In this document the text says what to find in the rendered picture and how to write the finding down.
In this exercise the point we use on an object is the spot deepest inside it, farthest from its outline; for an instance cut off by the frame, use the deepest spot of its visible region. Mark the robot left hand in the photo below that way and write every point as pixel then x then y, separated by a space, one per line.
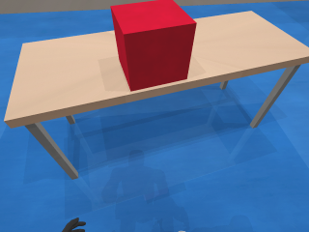
pixel 73 224

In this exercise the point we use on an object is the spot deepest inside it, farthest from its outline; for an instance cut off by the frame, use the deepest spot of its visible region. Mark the table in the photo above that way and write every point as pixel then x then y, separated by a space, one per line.
pixel 66 76

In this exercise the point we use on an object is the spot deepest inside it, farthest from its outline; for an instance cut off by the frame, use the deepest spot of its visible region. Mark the carton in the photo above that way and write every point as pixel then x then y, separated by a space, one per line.
pixel 154 41

